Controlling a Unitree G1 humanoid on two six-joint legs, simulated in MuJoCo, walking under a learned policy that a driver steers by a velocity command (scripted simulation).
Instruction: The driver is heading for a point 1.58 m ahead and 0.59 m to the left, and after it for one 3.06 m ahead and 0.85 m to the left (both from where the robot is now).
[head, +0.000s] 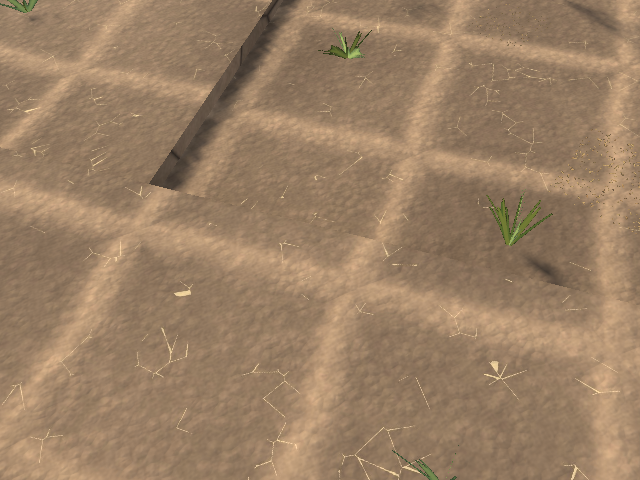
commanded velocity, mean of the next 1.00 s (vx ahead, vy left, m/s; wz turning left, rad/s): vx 0.78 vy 0.00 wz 0.49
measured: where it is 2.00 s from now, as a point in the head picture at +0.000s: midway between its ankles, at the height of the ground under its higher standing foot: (112, 167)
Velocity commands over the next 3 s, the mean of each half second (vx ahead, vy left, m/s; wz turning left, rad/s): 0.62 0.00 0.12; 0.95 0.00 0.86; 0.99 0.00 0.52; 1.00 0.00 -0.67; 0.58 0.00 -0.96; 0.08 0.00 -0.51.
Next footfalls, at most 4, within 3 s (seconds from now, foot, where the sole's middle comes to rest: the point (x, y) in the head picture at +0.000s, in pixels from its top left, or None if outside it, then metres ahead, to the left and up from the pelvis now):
0.16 left None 0.09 0.14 -0.78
0.52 right None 0.39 -0.11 -0.78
0.98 left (263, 341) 0.74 0.21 -0.78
1.36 right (224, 206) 1.14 0.34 -0.78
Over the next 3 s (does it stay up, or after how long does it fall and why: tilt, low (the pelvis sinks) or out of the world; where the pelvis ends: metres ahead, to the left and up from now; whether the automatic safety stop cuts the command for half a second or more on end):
stays up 1.75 0.87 -0.06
